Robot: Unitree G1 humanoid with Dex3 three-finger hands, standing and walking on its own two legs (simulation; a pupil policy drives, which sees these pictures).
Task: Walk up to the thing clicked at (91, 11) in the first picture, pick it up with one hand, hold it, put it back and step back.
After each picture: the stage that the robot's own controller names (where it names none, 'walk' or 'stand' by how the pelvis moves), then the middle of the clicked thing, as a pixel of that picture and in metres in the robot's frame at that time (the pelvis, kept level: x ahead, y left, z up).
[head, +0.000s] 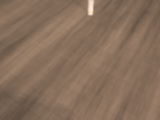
stand; (90, 6) +2.04 -0.09 -0.65
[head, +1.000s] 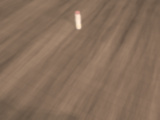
walk; (78, 20) +1.91 +0.23 -0.64
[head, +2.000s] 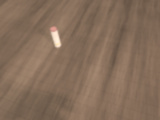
walk; (55, 37) +1.29 +0.40 -0.65
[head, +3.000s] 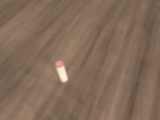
walk; (61, 71) +0.86 +0.31 -0.65
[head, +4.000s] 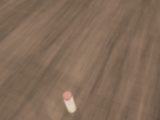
walk; (69, 102) +0.56 +0.20 -0.65
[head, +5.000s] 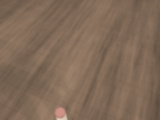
stand; (61, 118) +0.41 +0.17 -0.63
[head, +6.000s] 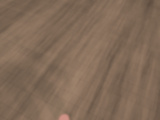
walk; out of the picture +0.38 +0.14 -0.65
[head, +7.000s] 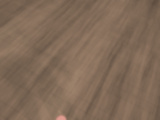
stand; out of the picture +0.35 +0.14 -0.65
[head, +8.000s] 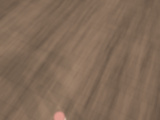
stand; out of the picture +0.34 +0.16 -0.64
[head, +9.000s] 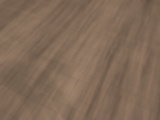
stand; out of the picture +0.32 +0.17 -0.63
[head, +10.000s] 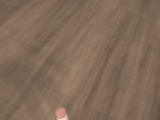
stand; (62, 118) +0.39 +0.16 -0.65
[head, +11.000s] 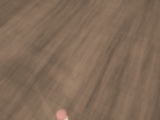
stand; (63, 119) +0.38 +0.17 -0.65
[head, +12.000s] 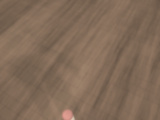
stand; (69, 119) +0.37 +0.16 -0.64
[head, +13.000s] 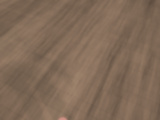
stand; out of the picture +0.36 +0.17 -0.65
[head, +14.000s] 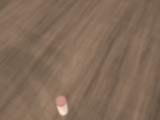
stand; (62, 106) +0.42 +0.15 -0.64
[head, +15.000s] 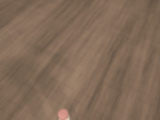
stand; (64, 119) +0.38 +0.16 -0.65
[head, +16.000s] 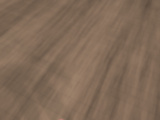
stand; out of the picture +0.36 +0.17 -0.65
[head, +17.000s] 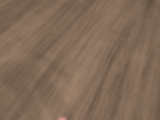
stand; out of the picture +0.35 +0.16 -0.66
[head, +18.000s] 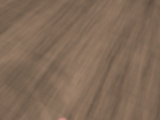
stand; out of the picture +0.35 +0.16 -0.66
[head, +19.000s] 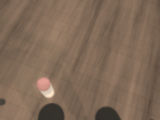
go down; (46, 88) +0.39 +0.18 -0.46
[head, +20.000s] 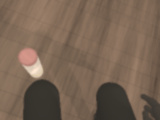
go down; (32, 65) +0.42 +0.23 -0.28
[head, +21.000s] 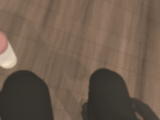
close in; (2, 53) +0.39 +0.26 -0.19
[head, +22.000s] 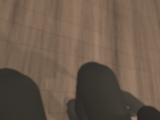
close; out of the picture +0.38 +0.28 -0.15
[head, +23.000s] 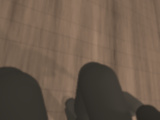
lift; out of the picture +0.36 +0.28 -0.16
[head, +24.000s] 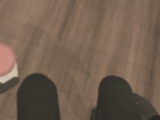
lift; (3, 69) +0.32 +0.27 -0.04
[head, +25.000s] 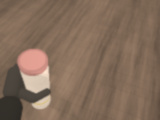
hold; (37, 84) +0.31 +0.16 +0.07
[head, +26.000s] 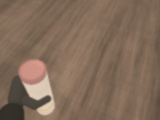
hold; (40, 91) +0.30 +0.16 +0.02
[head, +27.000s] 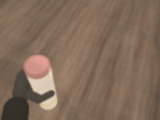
hold; (43, 86) +0.32 +0.15 +0.01
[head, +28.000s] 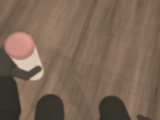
crouch; (28, 61) +0.39 +0.20 -0.04
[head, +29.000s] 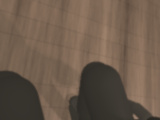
lower; out of the picture +0.38 +0.29 -0.17
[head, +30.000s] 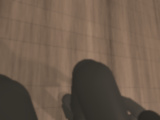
lower; out of the picture +0.42 +0.31 -0.16
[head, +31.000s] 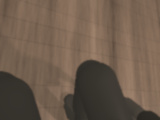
lower; out of the picture +0.40 +0.31 -0.16
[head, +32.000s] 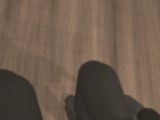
lower; out of the picture +0.39 +0.31 -0.16
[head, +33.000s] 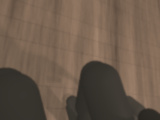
loosen; out of the picture +0.38 +0.29 -0.16
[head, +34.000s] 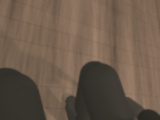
withdraw; out of the picture +0.37 +0.28 -0.16
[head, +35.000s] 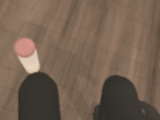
walk; (29, 58) +0.41 +0.25 -0.24
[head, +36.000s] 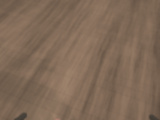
stand; out of the picture +0.34 +0.17 -0.58
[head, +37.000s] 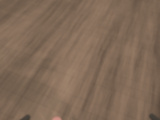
stand; out of the picture +0.36 +0.18 -0.60
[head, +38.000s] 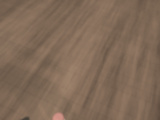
stand; out of the picture +0.36 +0.18 -0.61
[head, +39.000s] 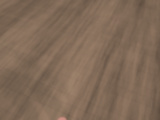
walk; out of the picture +0.38 +0.17 -0.65
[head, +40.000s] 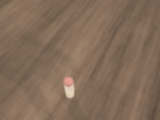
walk; (69, 88) +0.55 +0.13 -0.62
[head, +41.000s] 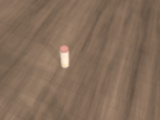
walk; (64, 57) +0.87 +0.13 -0.64
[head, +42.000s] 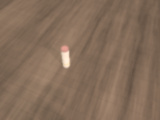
stand; (65, 57) +1.00 +0.19 -0.64
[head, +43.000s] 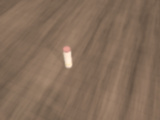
stand; (67, 57) +1.03 +0.18 -0.66
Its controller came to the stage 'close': yes
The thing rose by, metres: 0.67
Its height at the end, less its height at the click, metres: +0.00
